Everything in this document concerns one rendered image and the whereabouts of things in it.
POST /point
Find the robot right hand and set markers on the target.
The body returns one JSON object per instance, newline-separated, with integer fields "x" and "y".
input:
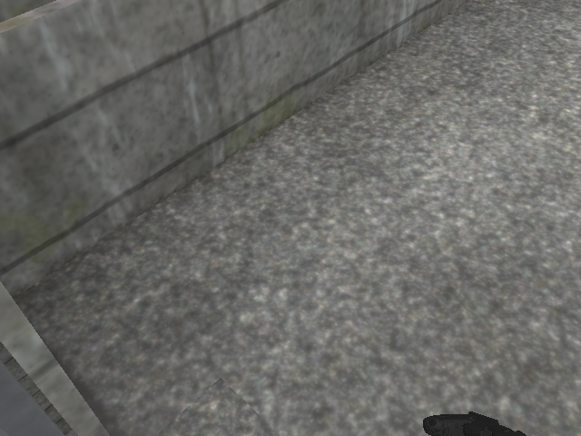
{"x": 471, "y": 424}

